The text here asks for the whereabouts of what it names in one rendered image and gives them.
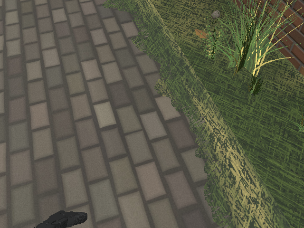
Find robot left hand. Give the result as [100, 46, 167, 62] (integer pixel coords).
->
[34, 210, 87, 228]

